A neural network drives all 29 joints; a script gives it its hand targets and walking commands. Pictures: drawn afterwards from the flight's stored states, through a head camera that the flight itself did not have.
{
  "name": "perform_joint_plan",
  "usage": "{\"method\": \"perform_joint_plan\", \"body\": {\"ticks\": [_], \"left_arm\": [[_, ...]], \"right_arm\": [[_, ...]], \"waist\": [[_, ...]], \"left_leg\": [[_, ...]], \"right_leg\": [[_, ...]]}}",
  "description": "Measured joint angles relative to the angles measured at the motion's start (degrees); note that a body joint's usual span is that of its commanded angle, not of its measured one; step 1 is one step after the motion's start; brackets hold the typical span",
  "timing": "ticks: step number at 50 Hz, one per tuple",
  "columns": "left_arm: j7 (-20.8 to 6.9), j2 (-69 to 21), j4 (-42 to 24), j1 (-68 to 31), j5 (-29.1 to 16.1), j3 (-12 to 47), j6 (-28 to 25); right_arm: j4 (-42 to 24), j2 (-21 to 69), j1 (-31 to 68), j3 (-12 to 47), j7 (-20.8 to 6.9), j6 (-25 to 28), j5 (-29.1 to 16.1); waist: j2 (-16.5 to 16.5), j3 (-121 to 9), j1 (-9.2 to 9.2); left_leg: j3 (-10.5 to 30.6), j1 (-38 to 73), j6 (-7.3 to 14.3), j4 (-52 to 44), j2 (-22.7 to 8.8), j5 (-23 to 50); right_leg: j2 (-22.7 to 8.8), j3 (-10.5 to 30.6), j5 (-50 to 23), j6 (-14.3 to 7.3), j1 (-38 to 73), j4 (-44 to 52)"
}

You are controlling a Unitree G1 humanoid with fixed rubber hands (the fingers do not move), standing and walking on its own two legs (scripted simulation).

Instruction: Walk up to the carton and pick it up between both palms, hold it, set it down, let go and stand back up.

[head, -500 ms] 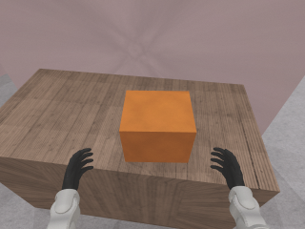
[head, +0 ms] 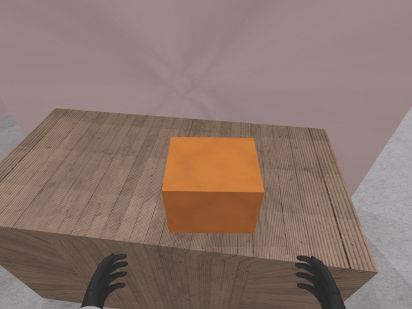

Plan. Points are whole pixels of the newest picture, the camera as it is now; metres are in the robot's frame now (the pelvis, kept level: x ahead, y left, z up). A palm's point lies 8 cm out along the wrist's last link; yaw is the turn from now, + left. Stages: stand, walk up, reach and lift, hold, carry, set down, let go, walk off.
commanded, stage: set down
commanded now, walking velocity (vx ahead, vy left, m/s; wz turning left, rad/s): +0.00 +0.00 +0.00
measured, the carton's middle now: (211, 184) +0.47 +0.00 -0.05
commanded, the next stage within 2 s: let go in 0.68 s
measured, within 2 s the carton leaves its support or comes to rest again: neither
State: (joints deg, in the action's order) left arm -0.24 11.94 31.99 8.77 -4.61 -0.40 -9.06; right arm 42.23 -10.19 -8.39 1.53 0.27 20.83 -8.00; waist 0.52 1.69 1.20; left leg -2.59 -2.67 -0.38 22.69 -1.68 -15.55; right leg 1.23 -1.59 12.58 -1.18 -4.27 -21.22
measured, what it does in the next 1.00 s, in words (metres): stands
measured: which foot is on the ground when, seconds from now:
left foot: down 0.00-1.00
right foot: down 0.00-1.00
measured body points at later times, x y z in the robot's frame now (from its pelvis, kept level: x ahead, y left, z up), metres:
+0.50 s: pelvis -0.01 +0.00 +0.00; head -0.03 +0.01 +0.45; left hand +0.16 +0.23 -0.08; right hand +0.16 -0.22 -0.08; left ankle -0.03 +0.12 -0.74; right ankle -0.01 -0.11 -0.74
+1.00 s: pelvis -0.02 -0.01 +0.00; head -0.02 +0.00 +0.45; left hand +0.16 +0.22 -0.08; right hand +0.15 -0.24 -0.08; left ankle -0.03 +0.12 -0.74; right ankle -0.01 -0.11 -0.74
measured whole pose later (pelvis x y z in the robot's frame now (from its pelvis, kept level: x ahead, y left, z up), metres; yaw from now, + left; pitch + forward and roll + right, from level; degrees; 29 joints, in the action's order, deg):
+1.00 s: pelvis -0.02 -0.01 +0.00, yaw +0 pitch -5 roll +0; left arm 1.1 11.9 29.5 9.8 -0.2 -0.2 7.8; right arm 40.1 -10.3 -10.6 -2.4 -1.6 10.4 1.0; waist 1.0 4.0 0.3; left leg -2.4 -3.4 -0.9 22.8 -1.9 -14.3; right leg 1.4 -1.8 12.0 -1.8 -5.4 -22.4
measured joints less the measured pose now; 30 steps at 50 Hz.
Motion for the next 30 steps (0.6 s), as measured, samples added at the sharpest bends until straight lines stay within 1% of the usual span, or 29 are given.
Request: {"method": "perform_joint_plan", "body": {"ticks": [7, 18, 24, 30], "left_arm": [[0.29, 0.03, -0.62, 1.45, 1.05, 0.08, 4.74], [0.62, -0.36, -0.52, 1.01, 3.13, 0.1, 11.33], [0.64, -0.26, -0.1, 0.85, 4.14, -0.22, 14.44], [1.05, -0.03, -0.78, 1.18, 4.47, -0.28, 16.17]], "right_arm": [[-1.5, 0.57, -0.76, -1.42, -0.34, -3.82, 2.77], [-0.66, 1.0, -0.24, -3.04, -0.91, -9.09, 6.26], [0.09, 0.81, -0.61, -3.39, -1.11, -10.73, 8.02], [0.02, 0.48, -1.42, -3.85, -1.57, -10.95, 9.22]], "waist": [[0.26, 0.15, 0.18], [-0.07, 1.1, -0.14], [-0.16, 1.9, -0.44], [0.03, 2.61, -0.56]], "left_leg": [[0.1, 1.32, 0.09, -0.91, 0.2, 0.56], [-0.11, 1.49, 0.22, -1.44, 0.42, 1.41], [-0.34, 1.24, 0.15, -1.41, 0.33, 1.63], [-0.39, 0.53, -0.04, -1.08, 0.17, 1.69]], "right_leg": [[-0.17, -0.1, -0.42, 0.05, 1.31, 0.76], [-0.37, 0.1, -1.21, 0.13, 1.3, 1.03], [-0.29, 0.32, -1.37, 0.06, 0.84, 0.75], [-0.14, 0.37, -1.32, -0.12, -0.04, 0.14]]}}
